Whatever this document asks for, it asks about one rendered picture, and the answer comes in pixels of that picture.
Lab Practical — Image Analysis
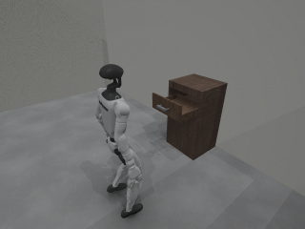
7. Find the drawer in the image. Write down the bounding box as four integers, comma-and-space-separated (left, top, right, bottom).
152, 93, 199, 123

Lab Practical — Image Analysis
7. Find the left robot forearm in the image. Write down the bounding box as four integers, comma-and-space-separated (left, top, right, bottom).
97, 117, 108, 133

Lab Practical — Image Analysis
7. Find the right robot forearm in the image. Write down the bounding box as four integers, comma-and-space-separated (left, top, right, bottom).
117, 135, 136, 170

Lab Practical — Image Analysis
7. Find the right robot upper arm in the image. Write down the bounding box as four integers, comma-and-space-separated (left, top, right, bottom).
113, 100, 131, 144

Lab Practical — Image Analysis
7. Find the left robot upper arm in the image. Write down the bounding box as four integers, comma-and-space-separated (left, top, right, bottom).
94, 88, 107, 119

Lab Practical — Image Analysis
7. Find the robot right hand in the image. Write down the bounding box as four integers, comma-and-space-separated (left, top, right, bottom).
128, 166, 143, 185

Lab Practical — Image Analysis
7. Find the left robot shin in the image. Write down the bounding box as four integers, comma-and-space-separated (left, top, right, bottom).
112, 161, 129, 187

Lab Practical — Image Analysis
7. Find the handle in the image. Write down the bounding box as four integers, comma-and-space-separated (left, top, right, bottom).
156, 104, 169, 112

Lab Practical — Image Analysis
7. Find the cabinet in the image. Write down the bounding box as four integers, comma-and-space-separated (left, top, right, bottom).
166, 73, 228, 160

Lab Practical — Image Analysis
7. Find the left robot foot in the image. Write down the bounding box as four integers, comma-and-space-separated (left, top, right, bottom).
107, 182, 127, 193

